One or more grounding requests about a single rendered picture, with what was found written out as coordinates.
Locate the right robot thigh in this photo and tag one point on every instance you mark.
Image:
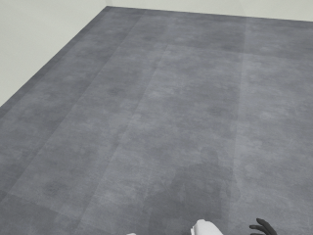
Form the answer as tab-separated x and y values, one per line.
205	228

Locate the right robot hand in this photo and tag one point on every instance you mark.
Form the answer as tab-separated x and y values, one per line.
266	228

